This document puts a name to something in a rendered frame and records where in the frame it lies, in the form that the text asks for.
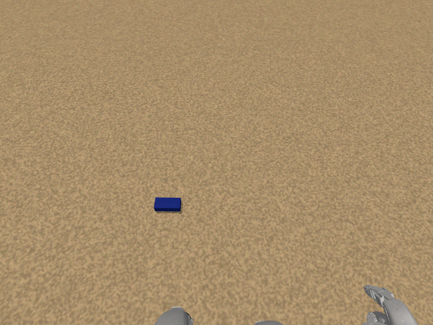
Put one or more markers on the right robot hand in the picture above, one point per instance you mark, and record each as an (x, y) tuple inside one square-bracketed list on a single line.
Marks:
[(396, 312)]

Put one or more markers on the small box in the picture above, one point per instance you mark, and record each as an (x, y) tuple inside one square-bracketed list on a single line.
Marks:
[(167, 204)]

